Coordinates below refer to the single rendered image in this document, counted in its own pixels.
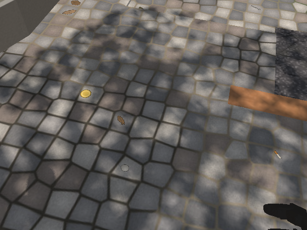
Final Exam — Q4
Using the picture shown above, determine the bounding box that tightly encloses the robot right hand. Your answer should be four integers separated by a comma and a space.
263, 203, 307, 230

